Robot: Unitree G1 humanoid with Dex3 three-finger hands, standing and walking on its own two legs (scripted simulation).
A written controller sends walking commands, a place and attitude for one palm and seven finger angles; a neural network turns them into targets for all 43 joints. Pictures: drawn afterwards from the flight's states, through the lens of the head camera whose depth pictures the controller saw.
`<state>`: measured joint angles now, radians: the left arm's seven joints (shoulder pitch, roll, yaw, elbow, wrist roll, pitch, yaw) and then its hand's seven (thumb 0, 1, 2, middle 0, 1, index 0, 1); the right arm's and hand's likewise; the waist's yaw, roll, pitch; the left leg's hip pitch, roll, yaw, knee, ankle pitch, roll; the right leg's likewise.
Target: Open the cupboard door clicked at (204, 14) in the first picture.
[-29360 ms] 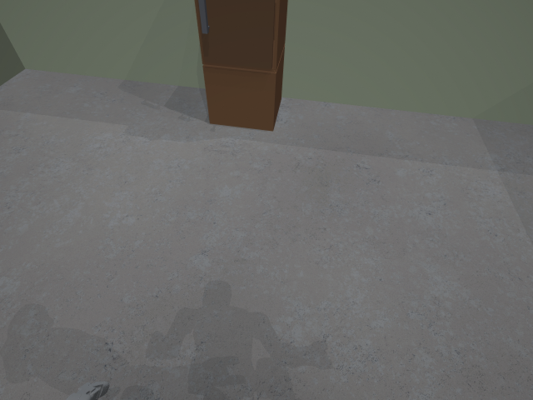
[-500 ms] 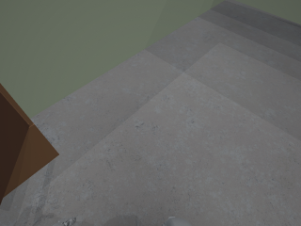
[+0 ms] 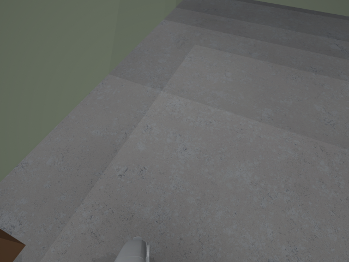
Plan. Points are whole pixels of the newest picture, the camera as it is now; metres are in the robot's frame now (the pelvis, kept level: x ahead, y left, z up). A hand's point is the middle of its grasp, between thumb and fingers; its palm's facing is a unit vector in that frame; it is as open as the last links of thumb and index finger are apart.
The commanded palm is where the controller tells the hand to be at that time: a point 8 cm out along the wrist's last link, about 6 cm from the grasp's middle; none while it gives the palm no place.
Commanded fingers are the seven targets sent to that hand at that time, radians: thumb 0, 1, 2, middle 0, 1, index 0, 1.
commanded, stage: walk to a spot facing it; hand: left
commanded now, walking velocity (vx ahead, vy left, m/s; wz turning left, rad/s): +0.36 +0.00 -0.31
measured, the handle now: out of the picture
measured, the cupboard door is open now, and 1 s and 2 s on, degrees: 46 46 46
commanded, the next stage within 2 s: turn to face it in 0.80 s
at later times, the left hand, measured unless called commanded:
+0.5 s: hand (126, 175) +0.37 +0.18 -0.16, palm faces -0.22 -0.95 -0.21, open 7.4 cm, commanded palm none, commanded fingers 0.00 0.90 0.90 -0.20 -0.30 -0.20 -0.30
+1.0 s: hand (157, 150) +0.49 +0.10 -0.19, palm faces -0.17 -0.97 -0.18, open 7.2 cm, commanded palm none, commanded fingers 0.00 0.90 0.90 -0.20 -0.30 -0.20 -0.30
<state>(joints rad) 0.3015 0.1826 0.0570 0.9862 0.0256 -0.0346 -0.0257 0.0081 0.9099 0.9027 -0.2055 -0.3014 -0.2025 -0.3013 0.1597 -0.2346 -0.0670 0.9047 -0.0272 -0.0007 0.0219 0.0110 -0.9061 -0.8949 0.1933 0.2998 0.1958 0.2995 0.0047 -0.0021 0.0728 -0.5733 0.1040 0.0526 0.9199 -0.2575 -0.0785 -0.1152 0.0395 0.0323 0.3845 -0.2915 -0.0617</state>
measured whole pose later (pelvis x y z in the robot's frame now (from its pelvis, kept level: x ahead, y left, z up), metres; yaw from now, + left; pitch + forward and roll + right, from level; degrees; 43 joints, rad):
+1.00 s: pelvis +0.46 -0.08 -0.01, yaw -12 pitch +0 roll -1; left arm 0.31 0.18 0.04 1.09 0.02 -0.07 0.01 0.00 0.94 0.90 -0.20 -0.30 -0.20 -0.30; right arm 0.15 -0.16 -0.05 1.00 -0.02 -0.03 0.02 0.01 -0.91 -0.90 0.19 0.30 0.19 0.30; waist -0.01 -0.01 0.05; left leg -0.51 0.08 0.11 0.69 -0.18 -0.01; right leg 0.01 0.02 -0.16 0.36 -0.36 -0.03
